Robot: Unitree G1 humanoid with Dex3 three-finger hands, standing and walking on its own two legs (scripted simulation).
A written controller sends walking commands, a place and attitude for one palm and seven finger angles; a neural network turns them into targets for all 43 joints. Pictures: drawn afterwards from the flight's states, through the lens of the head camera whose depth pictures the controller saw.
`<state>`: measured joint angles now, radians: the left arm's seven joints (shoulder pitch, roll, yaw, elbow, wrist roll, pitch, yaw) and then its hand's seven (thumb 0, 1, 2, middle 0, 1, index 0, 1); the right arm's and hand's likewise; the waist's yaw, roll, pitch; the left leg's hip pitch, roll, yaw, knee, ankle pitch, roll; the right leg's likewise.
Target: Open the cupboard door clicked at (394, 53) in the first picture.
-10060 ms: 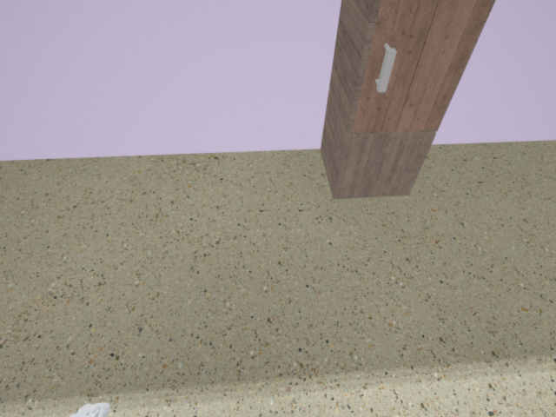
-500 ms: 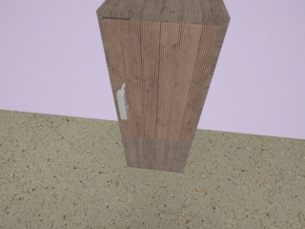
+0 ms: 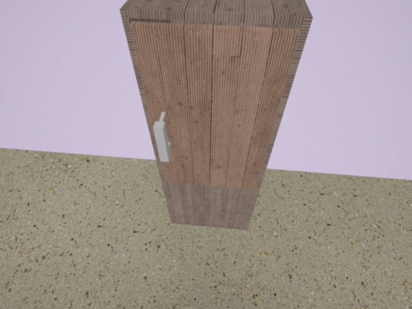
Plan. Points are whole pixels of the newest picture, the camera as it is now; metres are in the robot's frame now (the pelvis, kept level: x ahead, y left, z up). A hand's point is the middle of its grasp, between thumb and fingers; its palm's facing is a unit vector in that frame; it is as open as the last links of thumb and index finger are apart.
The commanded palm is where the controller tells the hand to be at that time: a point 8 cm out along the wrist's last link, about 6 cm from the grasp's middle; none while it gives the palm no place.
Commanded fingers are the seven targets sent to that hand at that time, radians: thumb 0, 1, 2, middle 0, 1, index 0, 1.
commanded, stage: come to a stop and stand still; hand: left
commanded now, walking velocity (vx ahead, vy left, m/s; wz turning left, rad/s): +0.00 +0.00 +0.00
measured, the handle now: (164, 137) +0.57 +0.16 -0.05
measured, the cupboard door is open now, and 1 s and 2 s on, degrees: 0 0 0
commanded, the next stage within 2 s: look again from close up in 0.70 s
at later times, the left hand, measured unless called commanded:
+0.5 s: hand out of the picture +0.04 +0.17 -0.17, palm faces +0.00 -0.98 -0.22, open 7.4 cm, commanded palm none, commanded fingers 0.00 0.90 0.90 -0.20 -0.30 -0.20 -0.30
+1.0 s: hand out of the picture +0.02 +0.15 -0.17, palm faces +0.02 -0.98 -0.20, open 7.4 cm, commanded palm none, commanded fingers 0.00 0.90 0.90 -0.20 -0.30 -0.20 -0.30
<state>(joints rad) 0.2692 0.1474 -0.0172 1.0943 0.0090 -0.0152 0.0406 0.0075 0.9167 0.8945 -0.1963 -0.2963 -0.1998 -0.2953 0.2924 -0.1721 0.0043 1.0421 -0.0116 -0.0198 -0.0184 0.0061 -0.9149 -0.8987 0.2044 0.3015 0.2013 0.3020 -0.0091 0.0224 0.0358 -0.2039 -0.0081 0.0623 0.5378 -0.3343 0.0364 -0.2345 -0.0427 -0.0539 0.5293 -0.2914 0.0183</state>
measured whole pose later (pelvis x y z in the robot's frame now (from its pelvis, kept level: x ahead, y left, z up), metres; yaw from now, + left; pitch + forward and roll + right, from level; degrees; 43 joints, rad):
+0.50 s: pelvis +0.01 -0.01 +0.01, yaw +0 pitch -1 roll +0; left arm 0.23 0.17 -0.01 1.09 0.01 -0.01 0.02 0.00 0.91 0.89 -0.20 -0.30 -0.20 -0.30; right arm 0.25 -0.17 0.01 1.10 -0.01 -0.02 -0.02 0.00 -0.91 -0.90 0.20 0.30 0.20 0.30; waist 0.00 0.01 0.04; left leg -0.13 0.00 0.07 0.45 -0.30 0.02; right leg -0.18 -0.03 -0.05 0.48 -0.28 0.00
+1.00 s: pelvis +0.01 -0.02 +0.01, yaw +0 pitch -1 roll +0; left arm 0.24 0.17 0.00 1.11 0.01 -0.01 0.02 0.00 0.91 0.89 -0.20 -0.30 -0.20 -0.30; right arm 0.24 -0.16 0.01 1.13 -0.01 -0.02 -0.03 0.00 -0.91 -0.90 0.20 0.30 0.20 0.30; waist 0.01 -0.01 0.05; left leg -0.12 0.01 0.05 0.43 -0.29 0.00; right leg -0.17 -0.02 -0.06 0.46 -0.27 -0.01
